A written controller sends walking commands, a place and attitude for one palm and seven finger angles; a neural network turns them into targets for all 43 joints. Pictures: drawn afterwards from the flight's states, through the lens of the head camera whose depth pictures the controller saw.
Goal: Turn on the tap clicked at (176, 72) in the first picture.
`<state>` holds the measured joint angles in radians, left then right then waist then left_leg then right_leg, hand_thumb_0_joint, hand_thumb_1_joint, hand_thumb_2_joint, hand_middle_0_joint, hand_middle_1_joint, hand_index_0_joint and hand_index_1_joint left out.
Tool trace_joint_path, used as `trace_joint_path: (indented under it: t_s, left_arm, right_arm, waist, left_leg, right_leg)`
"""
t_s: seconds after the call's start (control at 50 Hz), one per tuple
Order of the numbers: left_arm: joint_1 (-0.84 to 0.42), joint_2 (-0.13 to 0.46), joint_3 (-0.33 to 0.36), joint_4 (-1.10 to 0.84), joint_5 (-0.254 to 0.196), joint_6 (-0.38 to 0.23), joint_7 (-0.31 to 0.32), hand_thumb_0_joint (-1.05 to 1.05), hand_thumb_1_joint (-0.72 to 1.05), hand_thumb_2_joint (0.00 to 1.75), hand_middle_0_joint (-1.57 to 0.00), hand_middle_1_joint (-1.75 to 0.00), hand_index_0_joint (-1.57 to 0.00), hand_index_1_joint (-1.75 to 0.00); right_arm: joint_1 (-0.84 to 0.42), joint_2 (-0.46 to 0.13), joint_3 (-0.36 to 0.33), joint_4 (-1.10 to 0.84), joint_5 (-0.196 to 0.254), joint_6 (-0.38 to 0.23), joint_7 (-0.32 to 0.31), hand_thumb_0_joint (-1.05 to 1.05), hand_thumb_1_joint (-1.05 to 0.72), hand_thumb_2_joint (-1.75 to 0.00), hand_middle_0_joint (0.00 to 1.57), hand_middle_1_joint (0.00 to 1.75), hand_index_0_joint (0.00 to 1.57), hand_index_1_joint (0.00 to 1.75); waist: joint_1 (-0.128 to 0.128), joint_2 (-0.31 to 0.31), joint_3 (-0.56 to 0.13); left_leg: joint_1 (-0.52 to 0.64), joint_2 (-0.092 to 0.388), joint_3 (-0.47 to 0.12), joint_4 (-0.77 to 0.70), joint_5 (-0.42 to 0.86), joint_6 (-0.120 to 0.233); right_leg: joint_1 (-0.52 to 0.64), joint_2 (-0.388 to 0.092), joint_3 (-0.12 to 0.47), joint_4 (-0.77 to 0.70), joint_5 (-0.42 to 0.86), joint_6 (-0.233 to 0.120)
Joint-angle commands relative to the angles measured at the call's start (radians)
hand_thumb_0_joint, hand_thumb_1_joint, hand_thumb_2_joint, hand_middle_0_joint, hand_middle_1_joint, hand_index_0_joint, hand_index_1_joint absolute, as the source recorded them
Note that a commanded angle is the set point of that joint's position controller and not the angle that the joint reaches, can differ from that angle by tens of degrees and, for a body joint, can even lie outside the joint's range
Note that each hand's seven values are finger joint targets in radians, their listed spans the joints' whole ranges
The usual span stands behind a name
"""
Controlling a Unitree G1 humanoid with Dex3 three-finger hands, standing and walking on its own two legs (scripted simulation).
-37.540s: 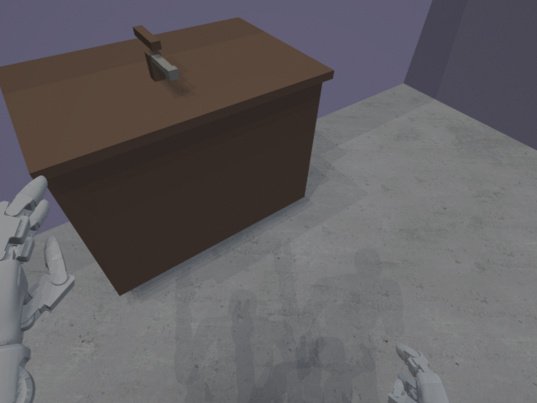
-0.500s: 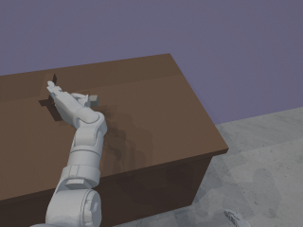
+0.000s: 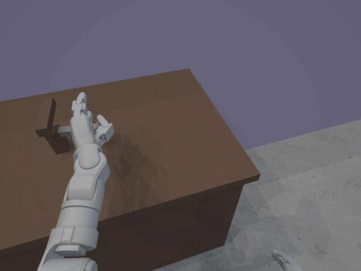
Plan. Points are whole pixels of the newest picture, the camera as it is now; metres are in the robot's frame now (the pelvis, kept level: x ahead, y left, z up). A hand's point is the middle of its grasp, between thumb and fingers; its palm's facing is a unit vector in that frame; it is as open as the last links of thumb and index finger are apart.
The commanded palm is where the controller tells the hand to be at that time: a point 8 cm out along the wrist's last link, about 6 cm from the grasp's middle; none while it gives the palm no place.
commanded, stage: draw the hand back beside the body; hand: left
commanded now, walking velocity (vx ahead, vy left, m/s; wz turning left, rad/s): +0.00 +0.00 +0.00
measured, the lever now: (101, 128) +0.48 +0.24 +0.06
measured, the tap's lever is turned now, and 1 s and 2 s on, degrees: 79 79 79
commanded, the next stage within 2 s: step back with the hand held close in 1.28 s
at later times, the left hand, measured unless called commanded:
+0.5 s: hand (69, 169) +0.27 +0.22 +0.15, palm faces +0.25 -0.94 -0.24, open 7.6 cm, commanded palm +0.23 +0.27 +0.16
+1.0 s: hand (17, 198) +0.20 +0.27 +0.16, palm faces +0.37 -0.87 -0.33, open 7.4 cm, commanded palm +0.16 +0.32 +0.18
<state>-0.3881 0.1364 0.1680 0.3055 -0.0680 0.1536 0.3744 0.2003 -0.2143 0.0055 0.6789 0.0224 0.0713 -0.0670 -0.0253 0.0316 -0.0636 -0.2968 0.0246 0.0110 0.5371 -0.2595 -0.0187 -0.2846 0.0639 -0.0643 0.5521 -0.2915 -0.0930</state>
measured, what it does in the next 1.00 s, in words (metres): stands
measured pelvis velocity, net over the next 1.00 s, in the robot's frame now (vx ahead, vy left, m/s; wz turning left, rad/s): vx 0.01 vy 0.03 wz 0.02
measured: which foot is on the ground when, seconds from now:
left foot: down 0.00-1.00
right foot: down 0.00-1.00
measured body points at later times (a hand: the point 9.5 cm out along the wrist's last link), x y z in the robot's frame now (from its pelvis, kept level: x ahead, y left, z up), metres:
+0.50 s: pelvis +0.00 +0.02 +0.01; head -0.03 -0.01 +0.46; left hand +0.25 +0.27 +0.16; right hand +0.20 -0.20 -0.07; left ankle +0.01 +0.14 -0.73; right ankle +0.00 -0.05 -0.73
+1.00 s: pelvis +0.01 +0.03 +0.01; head -0.02 +0.02 +0.46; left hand +0.18 +0.32 +0.18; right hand +0.20 -0.18 -0.07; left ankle +0.01 +0.14 -0.73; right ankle +0.00 -0.05 -0.73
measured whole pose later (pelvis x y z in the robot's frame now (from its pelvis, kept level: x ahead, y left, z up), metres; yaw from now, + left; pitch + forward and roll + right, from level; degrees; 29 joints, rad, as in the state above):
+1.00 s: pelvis +0.01 +0.03 +0.01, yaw +1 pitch -6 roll +0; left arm 0.41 0.34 0.23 -0.35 -0.09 -0.10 0.09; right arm 0.17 -0.23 0.02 0.65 0.01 -0.08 -0.04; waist 0.06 0.06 0.04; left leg -0.08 -0.01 0.00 0.40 -0.21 0.02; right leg -0.03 0.04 -0.07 0.35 -0.22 -0.05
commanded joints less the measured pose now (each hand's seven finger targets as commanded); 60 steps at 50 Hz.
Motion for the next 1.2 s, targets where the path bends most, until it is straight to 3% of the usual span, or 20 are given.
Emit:
trace_joint_path:
  t_s: [0.0,0.02,0.04,0.14,0.2,0.26,0.3,0.34,0.44,0.56,0.6,0.66,0.76,0.82,0.86,0.98,1.06,1.12,1.16,1.18]
  left_arm:
    - [-0.012,0.392,0.121,-0.266,-0.007,-0.084,-0.118,0.00,0.90,0.90,-0.16,-0.18,-0.16,-0.18]
    - [0.016,0.399,0.140,-0.298,-0.027,-0.122,-0.160,0.00,0.90,0.90,-0.16,-0.19,-0.16,-0.19]
    - [-0.024,0.438,0.148,-0.370,-0.027,-0.160,-0.186,0.00,0.90,0.90,-0.16,-0.19,-0.16,-0.19]
    - [-0.124,0.330,-0.021,-0.529,-0.017,-0.276,-0.240,0.00,0.90,0.90,-0.17,-0.20,-0.17,-0.20]
    - [-0.038,0.291,-0.052,-0.457,-0.016,-0.301,-0.246,0.00,0.90,0.90,-0.17,-0.21,-0.17,-0.21]
    - [0.022,0.285,-0.048,-0.435,-0.013,-0.320,-0.255,0.00,0.90,0.90,-0.17,-0.22,-0.17,-0.22]
    - [0.091,0.318,0.000,-0.446,-0.016,-0.327,-0.260,0.00,0.90,0.90,-0.18,-0.23,-0.18,-0.23]
    - [0.135,0.352,0.045,-0.495,-0.014,-0.335,-0.264,0.00,0.90,0.90,-0.18,-0.23,-0.18,-0.23]
    - [0.280,0.382,0.115,-0.589,-0.024,-0.325,-0.276,0.00,0.90,0.90,-0.18,-0.25,-0.18,-0.25]
    - [0.325,0.334,0.074,-0.683,-0.022,-0.316,-0.281,0.00,0.90,0.90,-0.19,-0.27,-0.19,-0.27]
    - [0.373,0.332,0.079,-0.692,-0.025,-0.310,-0.280,0.00,0.90,0.90,-0.19,-0.27,-0.19,-0.27]
    - [0.419,0.327,0.081,-0.721,-0.023,-0.310,-0.277,0.00,0.90,0.90,-0.19,-0.28,-0.19,-0.28]
    - [0.511,0.354,0.122,-0.810,-0.016,-0.318,-0.266,0.00,0.90,0.90,-0.20,-0.30,-0.20,-0.30]
    - [0.570,0.364,0.145,-0.851,-0.019,-0.318,-0.265,0.00,0.90,0.90,-0.20,-0.30,-0.20,-0.30]
    - [0.616,0.360,0.155,-0.864,-0.016,-0.318,-0.264,0.00,0.90,0.90,-0.20,-0.30,-0.20,-0.30]
    - [0.727,0.374,0.197,-0.904,-0.023,-0.316,-0.265,0.00,0.90,0.90,-0.20,-0.30,-0.20,-0.30]
    - [0.660,0.353,0.166,-0.896,-0.016,-0.316,-0.259,0.00,0.90,0.90,-0.20,-0.30,-0.20,-0.30]
    - [0.656,0.362,0.174,-0.879,-0.019,-0.315,-0.257,0.00,0.90,0.90,-0.20,-0.30,-0.20,-0.30]
    - [0.656,0.356,0.169,-0.888,-0.016,-0.319,-0.254,0.00,0.90,0.90,-0.20,-0.30,-0.20,-0.30]
    - [0.660,0.364,0.176,-0.891,-0.016,-0.320,-0.253,0.00,0.90,0.90,-0.20,-0.30,-0.20,-0.30]
  right_arm:
    - [-0.096,-0.117,-0.021,-0.165,0.009,-0.053,-0.008,0.00,-0.90,-0.90,0.20,0.30,0.20,0.30]
    - [-0.117,-0.117,-0.022,-0.188,0.017,-0.062,-0.004,0.00,-0.90,-0.90,0.20,0.30,0.20,0.30]
    - [-0.140,-0.119,-0.023,-0.190,0.020,-0.074,-0.003,0.00,-0.90,-0.90,0.20,0.30,0.20,0.30]
    - [-0.168,-0.120,-0.022,-0.185,0.017,-0.164,0.005,0.00,-0.90,-0.90,0.20,0.30,0.20,0.30]
    - [-0.163,-0.129,-0.024,-0.166,0.014,-0.188,0.003,0.00,-0.90,-0.90,0.20,0.30,0.20,0.30]
    - [-0.171,-0.133,-0.022,-0.155,0.012,-0.189,0.002,0.00,-0.90,-0.90,0.20,0.30,0.20,0.30]
    - [-0.180,-0.133,-0.021,-0.158,0.009,-0.184,0.005,0.00,-0.90,-0.90,0.20,0.30,0.20,0.30]
    - [-0.187,-0.130,-0.018,-0.158,0.006,-0.179,0.007,0.00,-0.90,-0.90,0.20,0.30,0.20,0.30]
    - [-0.199,-0.118,-0.012,-0.181,-0.003,-0.162,0.011,0.00,-0.90,-0.90,0.20,0.30,0.20,0.30]
    - [-0.206,-0.111,-0.006,-0.200,-0.007,-0.171,0.008,0.00,-0.90,-0.90,0.20,0.30,0.20,0.30]
    - [-0.207,-0.114,-0.007,-0.200,-0.009,-0.175,0.008,0.00,-0.90,-0.90,0.20,0.30,0.20,0.30]
    - [-0.208,-0.116,-0.007,-0.195,-0.010,-0.178,0.008,0.00,-0.90,-0.90,0.20,0.30,0.20,0.30]
    - [-0.203,-0.119,-0.010,-0.194,-0.016,-0.191,0.009,0.00,-0.90,-0.90,0.20,0.30,0.20,0.30]
    - [-0.201,-0.122,-0.014,-0.194,-0.017,-0.198,0.010,0.00,-0.90,-0.90,0.20,0.30,0.20,0.30]
    - [-0.196,-0.121,-0.014,-0.192,-0.017,-0.200,0.010,0.00,-0.90,-0.90,0.20,0.30,0.20,0.30]
    - [-0.191,-0.121,-0.019,-0.195,-0.016,-0.208,0.011,0.00,-0.90,-0.90,0.20,0.30,0.20,0.30]
    - [-0.193,-0.124,-0.020,-0.189,-0.015,-0.217,0.004,0.00,-0.90,-0.90,0.20,0.30,0.20,0.30]
    - [-0.196,-0.126,-0.020,-0.189,-0.017,-0.221,-0.001,0.00,-0.90,-0.90,0.20,0.30,0.20,0.30]
    - [-0.197,-0.122,-0.018,-0.186,-0.017,-0.222,-0.003,0.00,-0.90,-0.90,0.20,0.30,0.20,0.30]
    - [-0.195,-0.122,-0.016,-0.186,-0.019,-0.224,-0.002,0.00,-0.90,-0.90,0.20,0.30,0.20,0.30]
  waist:
    - [0.044,-0.113,-0.148]
    - [0.063,-0.105,-0.136]
    - [0.065,-0.011,-0.134]
    - [0.020,0.076,-0.052]
    - [0.019,-0.042,-0.032]
    - [0.030,-0.040,-0.025]
    - [0.047,-0.070,-0.046]
    - [0.059,0.006,-0.058]
    - [0.076,0.004,-0.042]
    - [0.069,0.049,-0.017]
    - [0.072,-0.005,-0.024]
    - [0.073,0.015,-0.007]
    - [0.084,0.047,-0.029]
    - [0.088,0.016,-0.031]
    - [0.089,0.049,-0.013]
    - [0.093,0.022,0.020]
    - [0.078,0.039,0.045]
    - [0.083,-0.012,0.037]
    - [0.083,0.046,0.033]
    - [0.087,0.032,0.033]
  left_leg:
    - [0.065,-0.010,-0.017,-0.090,0.132,0.057]
    - [0.063,-0.014,-0.012,-0.099,0.123,0.063]
    - [0.098,-0.022,-0.008,-0.110,0.123,0.064]
    - [0.254,-0.022,-0.009,-0.143,0.104,0.068]
    - [0.271,-0.021,-0.020,-0.163,0.080,0.075]
    - [0.278,-0.025,-0.024,-0.185,0.076,0.077]
    - [0.265,-0.025,-0.027,-0.192,0.095,0.076]
    - [0.278,-0.024,-0.028,-0.200,0.134,0.070]
    - [0.259,-0.013,-0.031,-0.200,0.191,0.063]
    - [0.280,-0.007,-0.040,-0.205,0.188,0.059]
    - [0.281,-0.005,-0.043,-0.202,0.196,0.061]
    - [0.279,-0.004,-0.050,-0.206,0.184,0.059]
    - [0.273,-0.006,-0.062,-0.202,0.207,0.054]
    - [0.267,-0.002,-0.064,-0.191,0.226,0.055]
    - [0.255,0.000,-0.069,-0.190,0.232,0.050]
    - [0.225,0.005,-0.075,-0.178,0.207,0.050]
    - [0.222,0.001,-0.074,-0.175,0.150,0.053]
    - [0.223,-0.004,-0.077,-0.172,0.139,0.060]
    - [0.226,-0.007,-0.077,-0.175,0.130,0.057]
    - [0.223,-0.006,-0.081,-0.176,0.137,0.057]
  right_leg:
    - [0.257,-0.105,0.110,-0.155,0.401,0.107]
    - [0.263,-0.104,0.122,-0.169,0.382,0.108]
    - [0.259,-0.103,0.126,-0.189,0.343,0.097]
    - [0.138,-0.079,0.116,-0.286,0.190,0.077]
    - [0.132,-0.071,0.103,-0.302,0.139,0.078]
    - [0.147,-0.074,0.097,-0.304,0.127,0.074]
    - [0.188,-0.076,0.095,-0.299,0.152,0.074]
    - [0.208,-0.079,0.089,-0.291,0.199,0.067]
    - [0.240,-0.078,0.081,-0.286,0.265,0.061]
    - [0.214,-0.074,0.074,-0.289,0.236,0.055]
    - [0.221,-0.073,0.071,-0.288,0.242,0.058]
    - [0.210,-0.072,0.068,-0.291,0.217,0.055]
    - [0.232,-0.073,0.063,-0.274,0.230,0.050]
    - [0.235,-0.074,0.060,-0.266,0.252,0.051]
    - [0.230,-0.073,0.058,-0.259,0.247,0.047]
    - [0.208,-0.076,0.056,-0.258,0.224,0.050]
    - [0.174,-0.075,0.058,-0.261,0.173,0.050]
    - [0.174,-0.077,0.060,-0.267,0.161,0.055]
    - [0.179,-0.077,0.062,-0.263,0.152,0.051]
    - [0.183,-0.079,0.060,-0.263,0.159,0.051]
